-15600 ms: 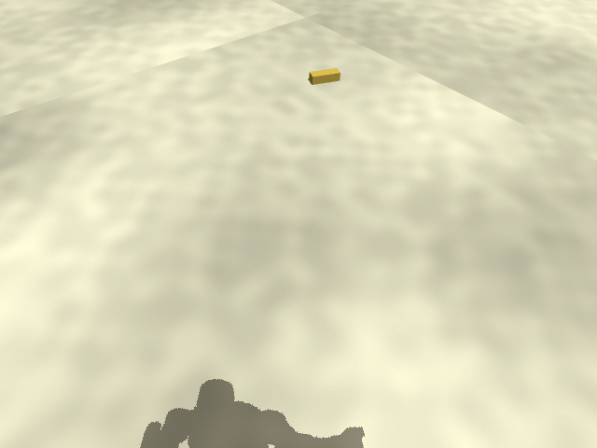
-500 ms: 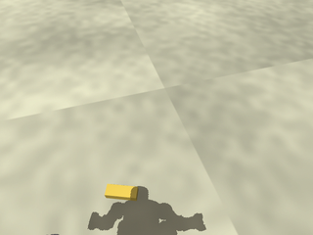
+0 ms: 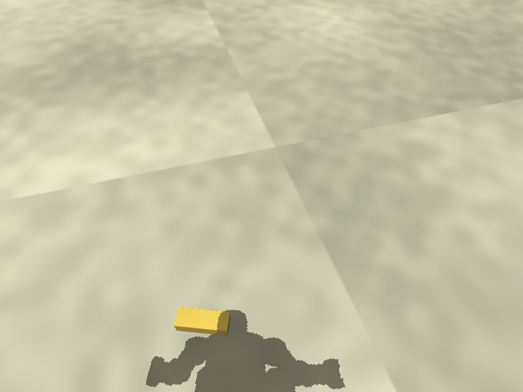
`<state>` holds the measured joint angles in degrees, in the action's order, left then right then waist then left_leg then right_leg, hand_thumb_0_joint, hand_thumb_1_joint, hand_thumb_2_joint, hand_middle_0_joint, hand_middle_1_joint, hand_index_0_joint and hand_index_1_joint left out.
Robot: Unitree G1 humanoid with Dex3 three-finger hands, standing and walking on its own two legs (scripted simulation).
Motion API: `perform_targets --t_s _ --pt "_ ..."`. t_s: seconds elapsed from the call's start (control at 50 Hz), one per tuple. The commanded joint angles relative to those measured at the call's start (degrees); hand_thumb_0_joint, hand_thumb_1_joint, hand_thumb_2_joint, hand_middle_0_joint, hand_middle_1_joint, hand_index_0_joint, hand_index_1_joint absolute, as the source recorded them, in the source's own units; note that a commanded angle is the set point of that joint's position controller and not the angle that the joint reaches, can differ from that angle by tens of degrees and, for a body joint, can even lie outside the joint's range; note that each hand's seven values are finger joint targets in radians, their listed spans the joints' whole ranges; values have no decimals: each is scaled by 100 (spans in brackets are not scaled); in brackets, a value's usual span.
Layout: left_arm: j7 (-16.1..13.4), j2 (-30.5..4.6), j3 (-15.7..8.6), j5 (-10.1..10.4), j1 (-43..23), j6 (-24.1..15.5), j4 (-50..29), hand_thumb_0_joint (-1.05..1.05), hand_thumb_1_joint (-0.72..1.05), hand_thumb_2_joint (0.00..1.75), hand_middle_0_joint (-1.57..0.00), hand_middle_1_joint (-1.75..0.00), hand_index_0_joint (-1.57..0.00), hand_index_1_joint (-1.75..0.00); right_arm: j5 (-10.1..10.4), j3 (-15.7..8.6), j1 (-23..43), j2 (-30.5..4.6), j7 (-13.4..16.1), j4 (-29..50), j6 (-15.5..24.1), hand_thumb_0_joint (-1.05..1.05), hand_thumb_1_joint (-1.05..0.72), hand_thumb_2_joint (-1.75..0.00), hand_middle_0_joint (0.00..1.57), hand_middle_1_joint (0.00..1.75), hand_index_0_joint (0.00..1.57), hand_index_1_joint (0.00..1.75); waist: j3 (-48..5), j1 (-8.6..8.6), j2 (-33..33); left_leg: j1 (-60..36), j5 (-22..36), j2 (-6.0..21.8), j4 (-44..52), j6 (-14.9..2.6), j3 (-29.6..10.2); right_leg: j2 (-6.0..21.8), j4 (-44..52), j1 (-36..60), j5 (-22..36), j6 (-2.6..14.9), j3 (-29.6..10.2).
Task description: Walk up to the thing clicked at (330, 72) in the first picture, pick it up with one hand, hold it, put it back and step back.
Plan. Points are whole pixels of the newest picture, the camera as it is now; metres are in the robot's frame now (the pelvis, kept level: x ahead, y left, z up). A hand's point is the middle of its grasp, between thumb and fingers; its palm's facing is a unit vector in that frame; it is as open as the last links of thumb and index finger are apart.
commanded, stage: stand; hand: left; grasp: from above
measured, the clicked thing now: (203, 321) +0.45 +0.22 -0.75
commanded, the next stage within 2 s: rise first in 0.78 s
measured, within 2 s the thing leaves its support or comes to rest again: neither
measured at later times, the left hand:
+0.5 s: hand out of the picture +0.07 +0.26 -0.16, palm faces -0.01 -0.94 -0.35, open 7.4 cm
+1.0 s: hand out of the picture +0.11 +0.25 -0.16, palm faces +0.04 -0.94 -0.33, open 7.7 cm
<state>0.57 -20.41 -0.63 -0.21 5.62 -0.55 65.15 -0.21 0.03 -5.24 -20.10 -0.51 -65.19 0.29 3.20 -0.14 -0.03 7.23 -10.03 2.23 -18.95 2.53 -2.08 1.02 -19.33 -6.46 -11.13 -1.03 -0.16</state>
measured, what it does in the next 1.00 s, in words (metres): stands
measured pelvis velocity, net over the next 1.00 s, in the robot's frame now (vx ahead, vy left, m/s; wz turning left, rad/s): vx -0.01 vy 0.00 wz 0.01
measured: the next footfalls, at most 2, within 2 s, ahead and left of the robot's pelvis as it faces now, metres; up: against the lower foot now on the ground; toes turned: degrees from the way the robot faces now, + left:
none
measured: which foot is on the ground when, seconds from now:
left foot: down 0.00-1.00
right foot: down 0.00-1.00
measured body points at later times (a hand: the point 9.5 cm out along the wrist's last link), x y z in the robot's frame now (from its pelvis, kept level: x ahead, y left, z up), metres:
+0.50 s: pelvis +0.00 +0.00 +0.00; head +0.01 +0.00 +0.45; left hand +0.07 +0.31 -0.13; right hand +0.07 -0.30 -0.13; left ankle +0.00 +0.15 -0.75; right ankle -0.01 -0.13 -0.75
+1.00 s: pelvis -0.01 +0.00 -0.01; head +0.03 +0.00 +0.44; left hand +0.10 +0.30 -0.13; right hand +0.08 -0.29 -0.13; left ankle +0.00 +0.15 -0.75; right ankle -0.01 -0.13 -0.75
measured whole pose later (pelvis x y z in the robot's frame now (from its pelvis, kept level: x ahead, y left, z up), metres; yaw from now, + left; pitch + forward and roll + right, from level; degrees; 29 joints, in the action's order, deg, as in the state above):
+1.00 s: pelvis -0.01 +0.00 -0.01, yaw +1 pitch +1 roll +0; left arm 0.1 -18.8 -3.9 0.0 2.4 -1.9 61.8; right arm 2.6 -0.2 -10.0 -18.8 1.6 -53.7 2.4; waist 3.3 -0.3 -0.5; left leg 14.8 -12.1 1.8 -25.6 2.1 -2.8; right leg 1.3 -25.5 -13.6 -13.2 -1.2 0.3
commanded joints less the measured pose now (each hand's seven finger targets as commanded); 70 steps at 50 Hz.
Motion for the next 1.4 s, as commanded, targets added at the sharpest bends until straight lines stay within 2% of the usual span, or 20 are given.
perform_targets --t_s 0.0,0.38,0.52,0.68,0.84,0.86,0.88,0.9,0.92,0.94,0.98,1.0,1.04,1.12,1.14,1.2,1.24,1.28,1.32,1.38 --pt "-84 -1234 -210 -11 -174 -123 -355 0 90 90 -20 -30 -20 -30 -20 -205 226 -1242 85 328 122 0 -90 -90 20 30 20 30 -525 13 -76 -168 966 513 238 -299 -302 626 297 88 874 188 -377" --pt "-82 -1246 -202 -19 -112 -114 -390 0 90 90 -20 -30 -20 -30 -26 -210 158 -1239 67 357 112 0 -90 -90 20 30 20 30 -373 3 -71 -81 505 476 312 -308 -310 610 393 -57 427 195 -402" --pt "-82 -1249 -192 -19 -86 -127 -395 0 90 90 -20 -30 -20 -30 -21 -212 123 -1230 74 373 111 0 -90 -90 20 30 20 30 -441 11 9 -113 795 480 244 -306 -305 621 341 30 707 202 -386" --pt "-79 -1268 -192 -25 -49 -107 -405 0 90 90 -20 -30 -20 -30 -26 -220 76 -1257 72 350 112 0 -90 -90 20 30 20 30 -365 26 -45 -56 554 485 319 -290 -329 602 371 -22 392 207 -395" --pt "-84 -1252 -189 -21 -47 -110 -391 0 90 90 -20 -30 -20 -30 -26 -209 85 -1231 73 364 109 0 -90 -90 20 30 20 30 -399 22 31 -84 712 474 282 -312 -333 617 351 0 568 210 -382" --pt "-80 -1255 -196 -20 -42 -111 -403 0 82 96 -12 -38 -12 -38 -24 -215 20 -1260 79 352 114 0 -91 -90 20 30 20 30 -435 2 -2 -114 652 468 285 -306 -304 633 354 12 559 212 -420" --pt "-146 -163 -158 250 -2053 -664 -2413 0 76 91 -20 -46 -19 -46 347 -5 47 -231 190 2002 437 0 -97 -92 20 30 20 30 -74 -645 -320 577 -325 -314 -161 -266 536 -24 27 -1252 68 114 39" --pt "-183 -529 -286 223 -2540 -610 -2055 0 68 94 -18 -54 -15 -54 352 -17 -271 -398 252 1659 441 0 -89 -90 20 30 20 30 -336 -461 -110 529 -405 -342 -235 -288 511 -6 12 -935 -66 86 99" --pt "-203 -1097 -605 110 -1762 -454 -1429 0 61 91 -17 -62 -16 -62 383 -154 -455 -638 319 1706 403 0 -90 -90 20 30 20 30 -179 -330 177 680 -386 -268 -268 -292 455 -109 -45 -938 -195 116 205" --pt "-150 -1269 -822 -60 -1147 -268 -501 0 53 91 -16 -70 -16 -70 331 -236 -566 -654 324 1727 367 0 -91 -90 20 30 20 30 -360 -258 345 927 -290 -300 -547 -311 434 -89 -233 -1018 -171 116 204" --pt "-5 -1387 -934 -323 -1691 -283 -760 0 37 91 -12 -86 -14 -86 210 -372 -577 -568 342 2026 407 0 -90 -90 20 30 20 30 -1018 -137 404 1120 36 -308 -979 -324 408 -38 -710 -1050 248 97 156" --pt "42 -1246 -1007 -456 -1129 -216 -437 0 29 90 -11 -93 -14 -90 162 -441 -781 -548 326 2057 416 0 -91 -90 20 30 20 30 -1270 -90 159 1225 168 -348 -1184 -291 394 -45 -986 -1149 394 118 148" --pt "69 -1249 -1204 -660 -501 -86 -717 0 13 92 -7 -104 -10 -100 108 -525 -847 -520 256 2406 444 0 -92 -91 20 30 20 30 -1676 207 -293 1350 417 -369 -1391 -212 390 -70 -1289 -1104 474 195 157" --pt "-24 -871 -1080 -772 -263 477 -1276 0 -19 97 -6 -106 -8 -104 165 -546 -729 -417 207 2895 424 0 -90 -90 20 30 20 30 -1630 76 -181 1494 408 -354 -1461 -207 344 -132 -1338 -1315 381 167 192" --pt "-45 -934 -1109 -825 -291 622 -1502 0 -27 97 -6 -107 -8 -105 182 -550 -674 -391 198 3001 422 0 -91 -90 20 30 20 30 -1636 99 -85 1570 395 -344 -1533 -217 334 -135 -1386 -1394 338 161 207" --pt "-76 -803 -1022 -888 -435 863 -1896 0 -50 94 -8 -110 -10 -109 161 -526 -582 -345 148 3241 485 0 -92 -91 20 30 20 30 -1331 5 -2 2067 -158 -286 -1866 -216 316 -159 -1708 -2024 -257 154 232" --pt "-91 -710 -1042 -955 -292 912 -2126 0 -53 95 -8 -110 -9 -109 155 -555 -765 -318 129 3295 524 0 -91 -90 20 30 20 30 -1502 -16 -25 2200 -201 -247 -2126 -216 287 -171 -2027 -2260 -311 162 246" --pt "-120 -853 -1090 -1033 -569 837 -2920 0 -56 96 -8 -110 -9 -109 135 -573 -736 -281 121 3491 609 0 -91 -91 20 30 20 30 -1827 -33 -186 2316 -162 -228 -2425 -208 260 -166 -2352 -2496 -264 157 224" --pt "-145 -749 -1069 -1137 -187 855 -2900 0 -57 97 -8 -108 -9 -108 126 -569 -791 -254 129 3521 670 0 -92 -91 20 30 20 30 -1770 -65 -212 2566 -182 -209 -2700 -218 249 -149 -2614 -2749 -274 154 205" --pt "-151 -676 -1012 -1224 9 897 -3665 0 -59 100 -9 -106 -7 -107 116 -597 -763 -231 154 3763 751 0 -92 -91 20 30 20 30 -2043 -113 -281 2714 -213 -174 -2967 -224 190 -154 -2902 -3011 -290 160 200"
